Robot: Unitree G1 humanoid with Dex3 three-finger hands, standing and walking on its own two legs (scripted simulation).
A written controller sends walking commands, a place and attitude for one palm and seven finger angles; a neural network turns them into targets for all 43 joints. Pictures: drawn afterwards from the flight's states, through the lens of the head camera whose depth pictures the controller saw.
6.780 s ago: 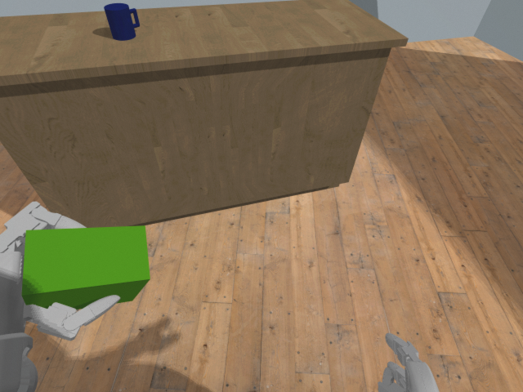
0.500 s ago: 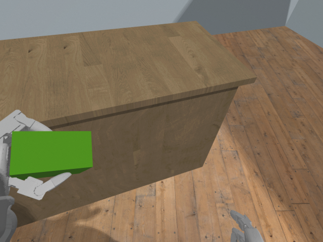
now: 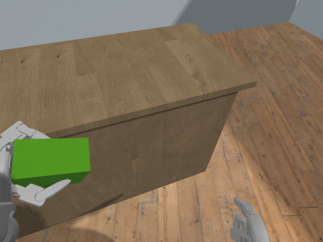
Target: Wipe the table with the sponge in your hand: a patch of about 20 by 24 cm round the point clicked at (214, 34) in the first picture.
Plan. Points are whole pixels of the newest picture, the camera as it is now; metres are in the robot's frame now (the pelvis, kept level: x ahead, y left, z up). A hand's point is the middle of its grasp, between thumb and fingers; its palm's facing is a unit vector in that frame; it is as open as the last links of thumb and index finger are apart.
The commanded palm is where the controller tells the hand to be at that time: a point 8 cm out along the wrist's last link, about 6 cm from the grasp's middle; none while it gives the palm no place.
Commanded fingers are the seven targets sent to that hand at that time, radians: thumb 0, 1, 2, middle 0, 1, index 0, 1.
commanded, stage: shuffle to correct the standing spot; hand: left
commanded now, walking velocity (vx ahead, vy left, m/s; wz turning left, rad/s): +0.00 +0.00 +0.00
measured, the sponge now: (62, 163) +0.23 +0.22 +0.13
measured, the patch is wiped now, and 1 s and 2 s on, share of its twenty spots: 0.00 0.00 0.00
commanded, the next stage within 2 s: come to a stop and stand still in 1.08 s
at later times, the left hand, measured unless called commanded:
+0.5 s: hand (31, 134) +0.27 +0.29 +0.16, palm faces +0.41 -0.81 -0.42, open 10.3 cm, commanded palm +0.20 +0.32 +0.17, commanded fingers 0.00 0.10 1.30 -1.20 -1.60 -1.20 -1.60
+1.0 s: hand (42, 106) +0.34 +0.30 +0.16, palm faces +0.40 -0.82 -0.41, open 10.3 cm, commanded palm +0.29 +0.35 +0.17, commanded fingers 0.00 0.10 1.30 -1.20 -1.60 -1.20 -1.60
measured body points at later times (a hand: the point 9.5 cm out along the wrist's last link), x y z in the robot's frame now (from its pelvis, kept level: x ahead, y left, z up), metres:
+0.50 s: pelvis +0.05 +0.04 -0.01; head +0.07 +0.04 +0.44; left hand +0.24 +0.33 +0.18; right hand +0.21 -0.19 -0.10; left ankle +0.05 +0.12 -0.74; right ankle +0.02 -0.07 -0.66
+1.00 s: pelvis +0.14 +0.07 -0.03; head +0.16 +0.08 +0.42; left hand +0.32 +0.35 +0.19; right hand +0.32 -0.19 -0.09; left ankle +0.17 +0.22 -0.74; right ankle +0.15 -0.06 -0.74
